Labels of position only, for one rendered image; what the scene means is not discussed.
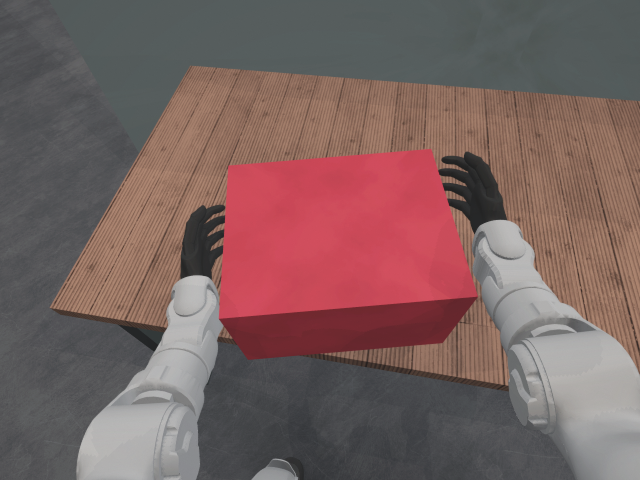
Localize table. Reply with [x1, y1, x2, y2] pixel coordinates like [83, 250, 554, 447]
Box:
[50, 66, 640, 392]

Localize left robot forearm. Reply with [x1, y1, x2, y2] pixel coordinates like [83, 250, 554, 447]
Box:
[76, 275, 223, 480]

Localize left robot hand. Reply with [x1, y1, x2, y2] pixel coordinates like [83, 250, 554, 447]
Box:
[180, 205, 225, 280]

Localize robot left foot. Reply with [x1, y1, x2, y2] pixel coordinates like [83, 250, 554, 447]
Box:
[284, 457, 304, 480]

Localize left robot shin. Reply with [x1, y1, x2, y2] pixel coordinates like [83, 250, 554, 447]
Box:
[266, 459, 296, 477]

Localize carton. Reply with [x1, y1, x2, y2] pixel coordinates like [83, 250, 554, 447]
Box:
[219, 149, 478, 360]

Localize right robot forearm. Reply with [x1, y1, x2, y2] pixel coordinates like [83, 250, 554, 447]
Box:
[472, 220, 640, 390]

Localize right robot hand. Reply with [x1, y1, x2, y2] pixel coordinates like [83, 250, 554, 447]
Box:
[438, 152, 507, 234]

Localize robot left upper arm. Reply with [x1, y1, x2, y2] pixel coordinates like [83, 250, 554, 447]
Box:
[78, 402, 200, 480]

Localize robot right upper arm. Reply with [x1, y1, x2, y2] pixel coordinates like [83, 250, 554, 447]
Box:
[508, 330, 640, 480]

